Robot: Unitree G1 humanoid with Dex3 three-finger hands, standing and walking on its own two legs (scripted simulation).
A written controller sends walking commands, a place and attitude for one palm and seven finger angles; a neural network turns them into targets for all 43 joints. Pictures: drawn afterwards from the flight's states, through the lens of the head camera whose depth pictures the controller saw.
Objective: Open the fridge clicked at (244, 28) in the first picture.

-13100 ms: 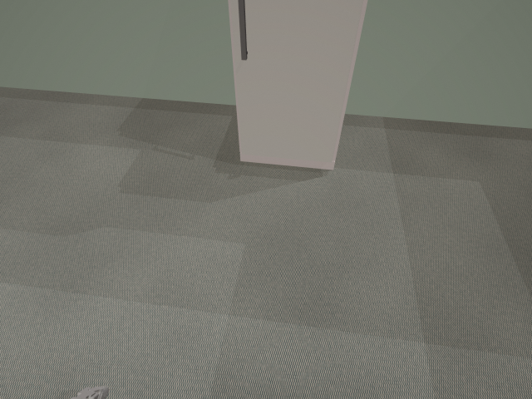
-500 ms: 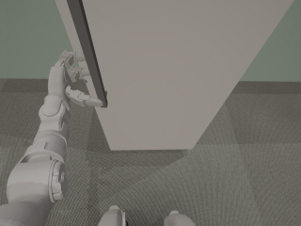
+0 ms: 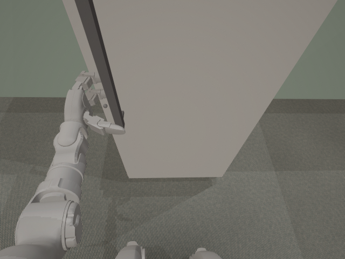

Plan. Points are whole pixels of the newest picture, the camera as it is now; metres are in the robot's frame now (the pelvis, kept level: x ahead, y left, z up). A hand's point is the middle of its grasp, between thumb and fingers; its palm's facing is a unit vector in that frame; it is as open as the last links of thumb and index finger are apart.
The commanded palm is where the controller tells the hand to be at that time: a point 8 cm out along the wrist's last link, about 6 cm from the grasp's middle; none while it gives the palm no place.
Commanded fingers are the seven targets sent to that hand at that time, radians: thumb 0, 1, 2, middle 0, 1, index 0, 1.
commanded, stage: slide the fingers in behind the handle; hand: left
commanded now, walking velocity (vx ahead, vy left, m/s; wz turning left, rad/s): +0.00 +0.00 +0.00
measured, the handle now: (103, 54) +0.51 +0.14 +0.18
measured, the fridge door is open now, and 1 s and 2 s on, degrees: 0 0 0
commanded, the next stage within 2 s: grip the handle and tug to test in 1.26 s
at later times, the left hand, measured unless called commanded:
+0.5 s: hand (113, 107) +0.44 +0.13 +0.08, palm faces -0.01 -1.00 -0.01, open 14.1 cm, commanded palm +0.42 +0.18 +0.08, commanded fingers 0.00 -0.50 0.30 -0.30 -1.20 -0.30 -1.20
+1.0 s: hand (119, 106) +0.45 +0.12 +0.08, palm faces +0.00 -1.00 -0.01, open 14.2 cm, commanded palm +0.42 +0.16 +0.08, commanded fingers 0.00 -0.50 0.30 -0.30 -1.20 -0.30 -1.20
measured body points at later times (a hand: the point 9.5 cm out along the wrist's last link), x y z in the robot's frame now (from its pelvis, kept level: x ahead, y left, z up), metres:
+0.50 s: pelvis +0.00 -0.01 +0.00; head +0.07 +0.00 +0.45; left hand +0.44 +0.18 +0.08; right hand +0.06 -0.26 -0.12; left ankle +0.04 +0.11 -0.68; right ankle -0.02 -0.11 -0.68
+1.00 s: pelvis +0.00 -0.01 +0.00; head +0.07 +0.00 +0.44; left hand +0.44 +0.17 +0.09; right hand +0.05 -0.26 -0.12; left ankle +0.04 +0.11 -0.68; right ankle -0.02 -0.11 -0.68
